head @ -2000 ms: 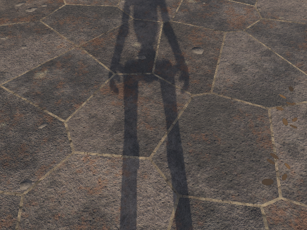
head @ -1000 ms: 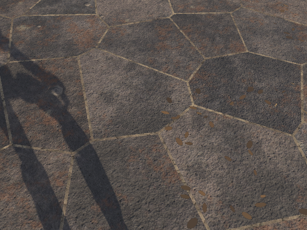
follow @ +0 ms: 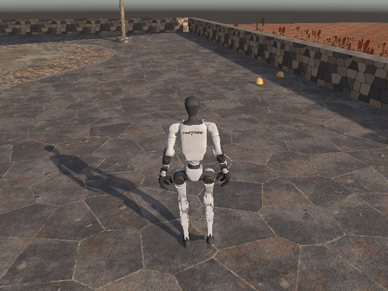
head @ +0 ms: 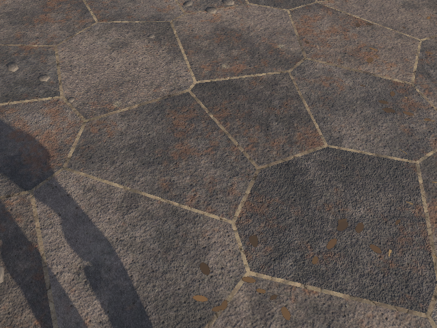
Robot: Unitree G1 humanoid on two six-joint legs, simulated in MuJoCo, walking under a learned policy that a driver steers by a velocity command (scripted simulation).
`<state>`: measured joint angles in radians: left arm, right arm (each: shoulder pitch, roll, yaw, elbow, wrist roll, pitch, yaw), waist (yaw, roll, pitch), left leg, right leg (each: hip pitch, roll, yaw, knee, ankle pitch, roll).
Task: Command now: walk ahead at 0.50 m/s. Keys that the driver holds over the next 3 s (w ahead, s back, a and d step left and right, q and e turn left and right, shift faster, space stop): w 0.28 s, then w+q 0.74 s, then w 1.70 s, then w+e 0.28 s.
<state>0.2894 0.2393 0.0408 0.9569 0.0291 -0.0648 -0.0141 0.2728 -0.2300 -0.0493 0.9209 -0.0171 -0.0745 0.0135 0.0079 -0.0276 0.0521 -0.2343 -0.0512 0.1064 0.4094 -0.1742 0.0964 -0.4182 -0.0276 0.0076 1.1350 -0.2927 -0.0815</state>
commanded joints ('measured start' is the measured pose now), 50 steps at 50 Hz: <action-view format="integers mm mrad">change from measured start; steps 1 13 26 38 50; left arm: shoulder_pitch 66 -344 -51 127 -64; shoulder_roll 30 23 31 74 97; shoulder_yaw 7 -12 18 22 31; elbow -24 -147 -42 25 -143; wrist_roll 9 -5 -11 -12 -25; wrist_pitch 17 14 -36 -59 -42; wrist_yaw -14 -16 22 38 8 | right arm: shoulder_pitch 80 264 146 -232 92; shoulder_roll -82 -90 -28 0 -242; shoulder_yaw -12 -3 -15 1 -86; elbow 2 96 46 -108 -43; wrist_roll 10 0 -14 -14 -1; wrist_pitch -30 -24 33 60 61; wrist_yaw -3 -18 1 40 -12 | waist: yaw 25 -66 -26 16 -113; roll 84 96 -42 -32 76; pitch -26 63 -15 59 -140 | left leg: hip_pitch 81 275 -286 -410 426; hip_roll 264 256 149 139 374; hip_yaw -254 -145 -152 -18 -655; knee -257 -255 759 335 -153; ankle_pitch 208 395 -107 193 -71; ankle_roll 114 98 -9 -25 303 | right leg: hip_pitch -112 -208 261 379 -381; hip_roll -58 -33 -245 -219 -37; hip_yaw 9 -81 129 -191 13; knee -21 -515 -980 -995 280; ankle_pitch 63 281 135 449 -102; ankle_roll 22 36 -67 -53 66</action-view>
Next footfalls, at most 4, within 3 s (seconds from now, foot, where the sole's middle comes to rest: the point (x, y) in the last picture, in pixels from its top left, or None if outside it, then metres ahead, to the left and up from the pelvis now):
0.38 right None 0.38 -0.12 -0.78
0.94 left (186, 286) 0.61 0.11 -0.78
1.50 right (190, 192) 0.98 0.12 -0.78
2.02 left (115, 158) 1.13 0.43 -0.78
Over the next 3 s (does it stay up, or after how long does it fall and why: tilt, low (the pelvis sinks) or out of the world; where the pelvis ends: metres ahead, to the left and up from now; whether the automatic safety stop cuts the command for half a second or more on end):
stays up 1.49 0.49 0.00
